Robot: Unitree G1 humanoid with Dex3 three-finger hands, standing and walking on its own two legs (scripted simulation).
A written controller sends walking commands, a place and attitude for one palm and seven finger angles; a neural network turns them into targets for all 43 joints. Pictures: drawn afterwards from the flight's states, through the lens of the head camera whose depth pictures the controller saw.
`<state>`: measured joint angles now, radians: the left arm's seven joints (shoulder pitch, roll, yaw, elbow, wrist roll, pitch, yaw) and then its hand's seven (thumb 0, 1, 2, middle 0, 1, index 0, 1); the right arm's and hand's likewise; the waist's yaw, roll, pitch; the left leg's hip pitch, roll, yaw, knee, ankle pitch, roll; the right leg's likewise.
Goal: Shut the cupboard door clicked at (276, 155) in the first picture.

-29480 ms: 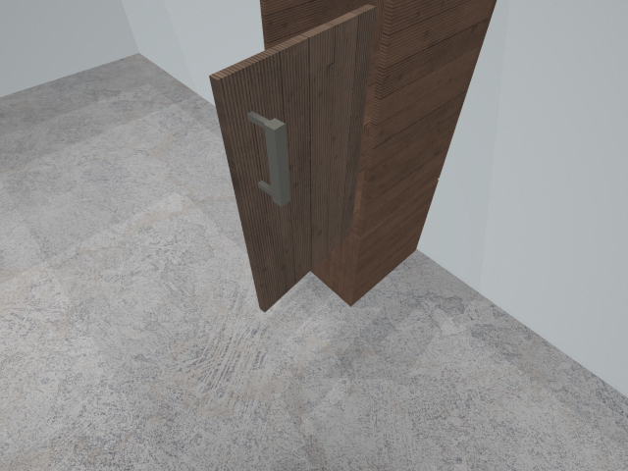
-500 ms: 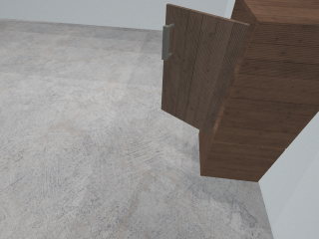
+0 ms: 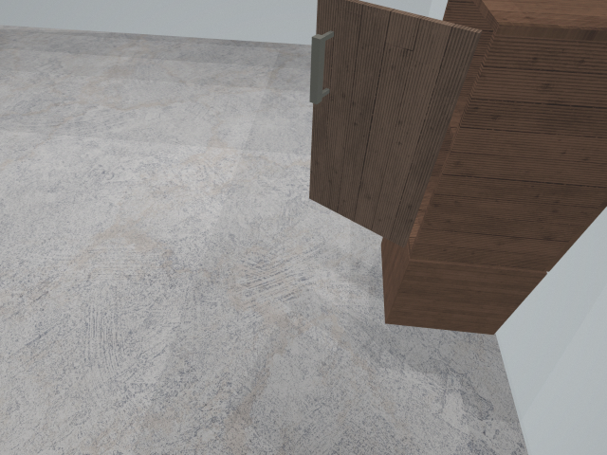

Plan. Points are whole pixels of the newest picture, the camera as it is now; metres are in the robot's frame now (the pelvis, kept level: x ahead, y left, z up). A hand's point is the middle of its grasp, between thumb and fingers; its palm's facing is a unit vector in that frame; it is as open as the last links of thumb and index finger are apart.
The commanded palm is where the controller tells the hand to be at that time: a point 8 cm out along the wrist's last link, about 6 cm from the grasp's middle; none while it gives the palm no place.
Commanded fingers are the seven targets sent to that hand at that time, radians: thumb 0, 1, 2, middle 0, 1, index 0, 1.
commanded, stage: look to check the result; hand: left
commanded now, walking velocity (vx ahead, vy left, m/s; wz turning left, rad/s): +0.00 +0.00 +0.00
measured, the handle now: (322, 68) +0.89 +0.00 +0.10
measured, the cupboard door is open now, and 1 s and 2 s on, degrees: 59 59 59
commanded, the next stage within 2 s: walk to a spot facing it in 0.24 s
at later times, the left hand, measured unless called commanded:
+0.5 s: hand out of the picture +0.01 +0.17 -0.18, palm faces +0.05 -0.98 -0.20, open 7.4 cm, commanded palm none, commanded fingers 0.00 0.90 0.90 -0.20 -0.30 -0.20 -0.30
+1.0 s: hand out of the picture +0.05 +0.22 -0.16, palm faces +0.32 -0.91 -0.25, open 7.4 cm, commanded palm none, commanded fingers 0.00 0.90 0.90 -0.20 -0.30 -0.20 -0.30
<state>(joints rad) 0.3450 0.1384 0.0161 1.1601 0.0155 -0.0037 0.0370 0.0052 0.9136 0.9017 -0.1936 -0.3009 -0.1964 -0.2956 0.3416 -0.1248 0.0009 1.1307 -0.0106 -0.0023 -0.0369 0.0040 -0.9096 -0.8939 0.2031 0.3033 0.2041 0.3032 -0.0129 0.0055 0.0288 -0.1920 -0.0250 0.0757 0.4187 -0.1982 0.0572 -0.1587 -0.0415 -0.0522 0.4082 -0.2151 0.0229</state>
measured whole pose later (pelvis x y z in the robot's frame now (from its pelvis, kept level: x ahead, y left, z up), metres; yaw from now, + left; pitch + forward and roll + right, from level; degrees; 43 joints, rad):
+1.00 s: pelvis +0.00 -0.02 +0.00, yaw +20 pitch +3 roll -2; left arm 0.09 0.23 0.08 0.89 0.02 0.04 0.02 0.01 0.91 0.90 -0.19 -0.30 -0.20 -0.30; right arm 0.24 -0.22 -0.05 0.94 -0.03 0.03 -0.02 0.00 -0.91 -0.89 0.21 0.30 0.21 0.30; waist -0.05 0.02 0.08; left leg -0.36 -0.07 -0.12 0.47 -0.15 0.05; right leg -0.43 -0.02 0.02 0.93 -0.42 0.07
